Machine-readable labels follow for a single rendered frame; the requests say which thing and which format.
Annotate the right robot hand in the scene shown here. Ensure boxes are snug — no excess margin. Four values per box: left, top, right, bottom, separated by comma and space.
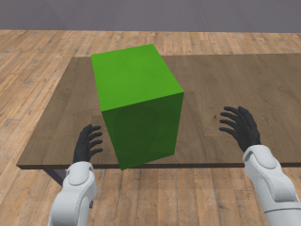
219, 106, 261, 153

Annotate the table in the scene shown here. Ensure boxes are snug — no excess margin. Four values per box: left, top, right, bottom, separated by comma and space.
16, 53, 301, 208

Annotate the left robot hand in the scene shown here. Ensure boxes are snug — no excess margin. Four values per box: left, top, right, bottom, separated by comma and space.
72, 124, 103, 164

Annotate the left robot forearm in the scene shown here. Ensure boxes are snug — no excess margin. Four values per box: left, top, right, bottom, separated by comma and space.
47, 161, 97, 226

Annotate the right robot forearm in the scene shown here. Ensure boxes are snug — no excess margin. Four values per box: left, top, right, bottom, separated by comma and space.
243, 144, 301, 226

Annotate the carton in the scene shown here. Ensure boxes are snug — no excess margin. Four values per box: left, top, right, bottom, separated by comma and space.
91, 44, 184, 170

